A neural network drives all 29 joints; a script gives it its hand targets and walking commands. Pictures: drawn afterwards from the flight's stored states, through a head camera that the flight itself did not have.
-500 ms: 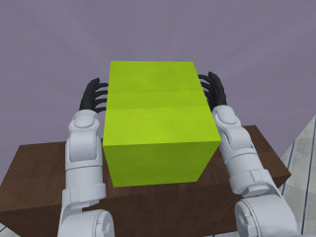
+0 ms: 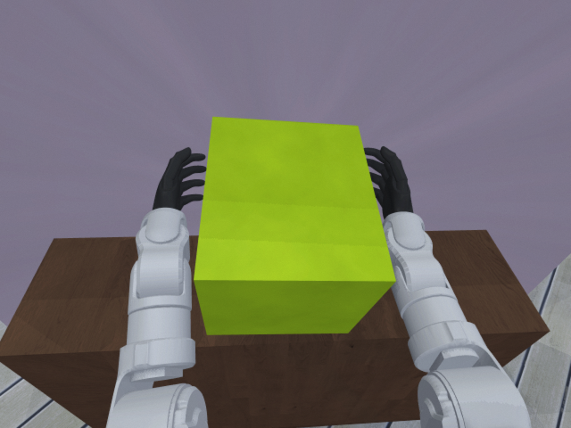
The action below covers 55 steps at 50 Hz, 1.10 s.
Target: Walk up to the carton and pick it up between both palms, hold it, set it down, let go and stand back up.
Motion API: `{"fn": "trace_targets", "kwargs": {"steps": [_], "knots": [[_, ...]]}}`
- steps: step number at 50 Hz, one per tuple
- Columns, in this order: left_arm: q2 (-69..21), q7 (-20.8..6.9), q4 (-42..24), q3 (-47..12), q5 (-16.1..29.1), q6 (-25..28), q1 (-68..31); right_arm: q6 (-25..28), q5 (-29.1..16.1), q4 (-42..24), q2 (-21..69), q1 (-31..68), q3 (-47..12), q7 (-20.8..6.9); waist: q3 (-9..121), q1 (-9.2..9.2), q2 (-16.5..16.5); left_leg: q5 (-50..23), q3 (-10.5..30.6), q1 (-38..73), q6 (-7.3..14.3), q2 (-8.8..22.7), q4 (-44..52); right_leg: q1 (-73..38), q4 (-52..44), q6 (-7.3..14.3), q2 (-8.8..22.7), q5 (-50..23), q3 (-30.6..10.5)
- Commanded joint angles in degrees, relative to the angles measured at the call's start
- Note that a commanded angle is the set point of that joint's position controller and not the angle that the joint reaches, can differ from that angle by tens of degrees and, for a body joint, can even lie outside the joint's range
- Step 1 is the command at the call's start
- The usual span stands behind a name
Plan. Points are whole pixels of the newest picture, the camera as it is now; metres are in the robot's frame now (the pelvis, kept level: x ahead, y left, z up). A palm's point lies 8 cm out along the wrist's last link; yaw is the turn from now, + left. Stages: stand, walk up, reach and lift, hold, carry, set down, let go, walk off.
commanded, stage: set down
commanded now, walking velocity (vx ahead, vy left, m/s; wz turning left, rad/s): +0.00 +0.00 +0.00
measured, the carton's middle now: (283, 229) +0.36 +0.03 +0.09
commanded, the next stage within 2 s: none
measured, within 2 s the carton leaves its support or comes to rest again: neither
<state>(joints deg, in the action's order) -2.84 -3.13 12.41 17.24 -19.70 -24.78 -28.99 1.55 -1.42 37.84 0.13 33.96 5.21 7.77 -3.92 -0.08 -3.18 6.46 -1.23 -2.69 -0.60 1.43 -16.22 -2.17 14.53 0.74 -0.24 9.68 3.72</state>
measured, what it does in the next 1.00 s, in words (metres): stands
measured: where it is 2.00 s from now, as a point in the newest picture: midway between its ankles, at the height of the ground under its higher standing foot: outside the picture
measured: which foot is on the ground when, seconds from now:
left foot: down 0.00-1.00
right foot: down 0.00-1.00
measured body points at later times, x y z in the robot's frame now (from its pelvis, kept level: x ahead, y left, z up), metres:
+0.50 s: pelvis +0.01 +0.00 +0.00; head +0.00 +0.02 +0.45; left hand +0.37 +0.18 +0.11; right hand +0.39 -0.13 +0.12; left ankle +0.04 +0.12 -0.75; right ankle -0.01 -0.11 -0.75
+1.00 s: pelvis +0.01 -0.01 +0.00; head +0.01 +0.01 +0.45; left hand +0.38 +0.18 +0.07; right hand +0.41 -0.13 +0.09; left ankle +0.04 +0.12 -0.75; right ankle -0.01 -0.11 -0.75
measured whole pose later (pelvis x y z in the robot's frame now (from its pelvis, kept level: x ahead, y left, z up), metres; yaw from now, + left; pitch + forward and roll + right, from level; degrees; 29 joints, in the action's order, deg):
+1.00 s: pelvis +0.01 -0.01 +0.00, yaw -1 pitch -1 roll +0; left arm -4.3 0.3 34.2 21.7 -18.8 -9.9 -30.9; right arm 10.9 7.8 53.5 0.5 36.6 13.9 4.4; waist -0.5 -4.0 -1.7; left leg 6.6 -2.6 -7.4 -1.1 2.2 -15.5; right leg 3.0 14.1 1.2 -0.7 9.7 3.5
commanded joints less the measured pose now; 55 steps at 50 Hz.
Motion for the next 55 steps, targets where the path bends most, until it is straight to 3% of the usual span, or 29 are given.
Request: {"fn": "trace_targets", "kwargs": {"steps": [1, 12, 14, 17, 23, 28, 35, 38, 39, 40, 43, 45, 55], "knots": [[-27.1, -6.4, -4.9, -24.8, 5.2, 3.9, -30.0, 7.0, 0.3, -15.0, 24.3, 37.2, -18.1, -4.8, 23.0, 1.03, 4.2, -15.0, -3.5, 12.6, 0.0, -2.3, -1.5, -1.6, -1.3, -2.7, -1.4, -13.9, 2.7], [-26.9, -5.7, -6.1, -24.9, 4.4, 5.0, -27.7, 7.4, -1.1, -15.5, 24.5, 34.6, -21.6, -4.8, 23.6, -0.63, 3.6, -20.0, -2.9, 12.3, -0.3, -2.4, -2.1, -2.8, 0.4, -3.1, -1.3, -21.2, 2.4], [-26.5, -5.7, -5.5, -24.1, 4.3, 5.1, -27.7, 7.3, -0.5, -15.2, 24.0, 33.9, -20.7, -5.0, 23.0, -0.03, 3.1, -18.3, -2.8, 12.4, -0.3, -2.2, -1.7, -2.2, 0.0, -3.1, -1.4, -19.1, 2.4], [-26.6, -5.9, -4.5, -23.1, 4.1, 5.6, -27.1, 7.4, 0.2, -13.6, 24.3, 33.8, -19.5, -5.2, 21.9, -0.95, 2.2, -15.4, -3.3, 10.5, 0.3, -2.1, -1.0, -1.9, -0.2, -3.0, -0.9, -17.8, 1.9], [-28.2, -5.3, -1.8, -22.2, 4.2, 8.1, -30.5, 8.5, 3.5, -11.1, 25.2, 34.6, -15.8, -6.2, 23.6, -0.27, 3.2, -13.5, -3.5, 9.8, 0.1, -1.9, -0.7, -0.1, -0.3, -2.9, -0.9, -15.0, 2.2], [-29.3, -4.0, 2.9, -21.3, 4.2, 10.8, -33.2, 9.6, 6.0, -5.1, 24.9, 35.1, -11.6, -7.6, 24.7, -0.37, 4.8, -12.1, -4.1, 10.0, -0.6, -1.3, -0.5, 2.4, -0.8, -2.4, -1.3, -10.8, 2.9], [-30.4, -2.2, 7.5, -19.2, 3.7, 14.4, -35.0, 11.1, 7.5, 0.5, 25.9, 36.5, -9.5, -9.3, 26.8, -2.92, 5.0, -16.5, -4.4, 10.9, -0.8, -1.2, -1.6, 2.2, -0.5, -1.9, -1.7, -12.2, 2.8], [-30.5, -1.8, 9.9, -17.9, 3.1, 15.8, -35.4, 11.3, 7.8, 2.5, 27.4, 35.9, -9.4, -9.5, 26.9, -3.92, 3.6, -17.5, -4.6, 9.5, -0.7, -1.4, -1.5, 1.3, -0.5, -2.0, -1.6, -14.3, 2.1], [-30.1, -1.8, 10.9, -17.4, 3.0, 16.1, -35.5, 11.1, 8.2, 4.1, 27.2, 35.2, -8.8, -9.6, 26.1, -3.51, 3.5, -17.3, -4.5, 9.5, -0.7, -1.4, -1.3, 1.3, -0.5, -2.3, -1.6, -14.3, 2.4], [-29.5, -1.9, 11.9, -16.7, 2.9, 16.4, -34.4, 11.3, 8.2, 4.0, 27.3, 35.4, -8.7, -9.6, 26.0, -4.47, 2.8, -17.0, -4.7, 8.7, -0.4, -1.4, -1.4, 0.4, -0.4, -2.5, -1.4, -15.6, 2.2], [-30.9, -2.0, 12.4, -16.4, 3.2, 17.9, -35.8, 12.2, 9.1, 4.2, 28.0, 36.2, -8.0, -9.6, 27.5, -4.64, 2.4, -16.8, -4.9, 7.4, -0.2, -1.5, -1.3, -0.3, -0.2, -2.6, -1.1, -16.7, 1.8], [-31.0, -1.6, 12.9, -16.4, 3.4, 19.0, -36.8, 12.6, 10.1, 5.6, 28.8, 35.9, -7.1, -9.5, 28.1, -3.46, 2.8, -17.8, -4.7, 8.4, -0.4, -1.4, -1.6, 0.6, -0.1, -2.4, -1.3, -16.6, 1.9], [-30.3, -1.3, 16.1, -13.3, 2.2, 23.4, -39.0, 13.7, 14.2, 11.0, 29.9, 34.7, -1.6, -10.2, 28.1, -3.60, 3.8, -15.7, -5.6, 5.3, -0.8, -1.3, -1.1, 0.5, 0.2, -2.5, -0.8, -16.1, 1.8]]}}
